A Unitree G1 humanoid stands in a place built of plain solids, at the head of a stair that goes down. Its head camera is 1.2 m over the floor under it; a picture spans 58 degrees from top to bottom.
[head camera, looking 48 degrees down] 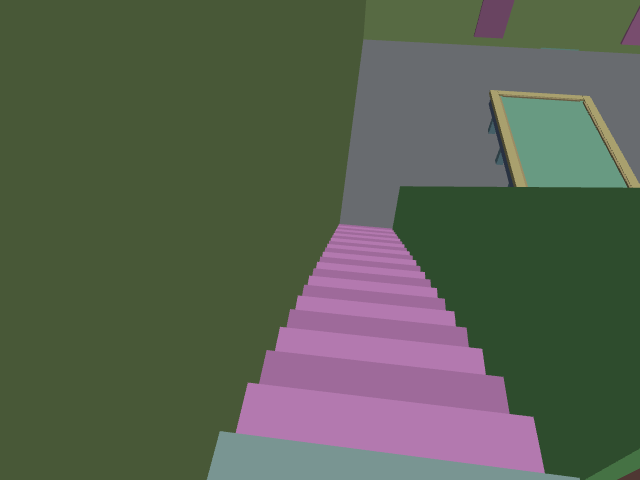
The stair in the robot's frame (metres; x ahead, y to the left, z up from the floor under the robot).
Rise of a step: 0.19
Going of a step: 0.22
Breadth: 0.92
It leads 7 degrees to the right of straight ahead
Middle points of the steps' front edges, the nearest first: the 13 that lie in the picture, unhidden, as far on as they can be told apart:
0.34 -0.19 0.00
0.56 -0.22 -0.19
0.78 -0.25 -0.38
1.00 -0.27 -0.57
1.22 -0.30 -0.76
1.44 -0.33 -0.95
1.65 -0.35 -1.14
1.87 -0.38 -1.33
2.09 -0.41 -1.52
2.31 -0.43 -1.71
2.53 -0.46 -1.90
2.75 -0.49 -2.09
2.97 -0.52 -2.28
